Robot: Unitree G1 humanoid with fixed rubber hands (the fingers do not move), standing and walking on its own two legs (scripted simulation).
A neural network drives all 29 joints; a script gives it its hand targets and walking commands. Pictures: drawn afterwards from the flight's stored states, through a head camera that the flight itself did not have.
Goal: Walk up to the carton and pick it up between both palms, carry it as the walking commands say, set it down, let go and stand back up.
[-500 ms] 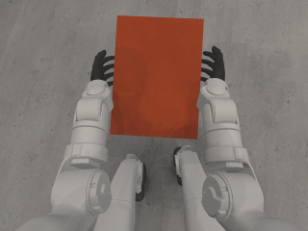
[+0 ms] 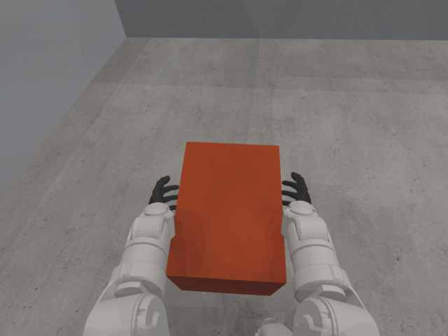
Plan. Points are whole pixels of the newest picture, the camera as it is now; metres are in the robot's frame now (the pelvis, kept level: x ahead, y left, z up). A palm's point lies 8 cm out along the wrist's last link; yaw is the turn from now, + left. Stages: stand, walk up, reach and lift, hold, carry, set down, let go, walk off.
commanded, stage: reach and lift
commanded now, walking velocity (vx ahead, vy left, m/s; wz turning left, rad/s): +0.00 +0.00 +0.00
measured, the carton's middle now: (228, 219) +0.38 -0.02 -0.05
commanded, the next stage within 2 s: hold in 1.84 s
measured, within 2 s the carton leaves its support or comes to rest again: neither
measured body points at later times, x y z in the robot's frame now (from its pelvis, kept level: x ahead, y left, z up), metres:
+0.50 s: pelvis +0.05 +0.00 +0.04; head +0.00 -0.02 +0.48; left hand +0.37 +0.13 +0.07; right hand +0.37 -0.15 +0.07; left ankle +0.05 +0.12 -0.70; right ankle +0.12 -0.12 -0.70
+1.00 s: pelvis +0.04 +0.00 +0.04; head -0.03 -0.02 +0.48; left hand +0.36 +0.14 +0.08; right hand +0.36 -0.14 +0.07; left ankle +0.05 +0.12 -0.70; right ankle +0.12 -0.12 -0.70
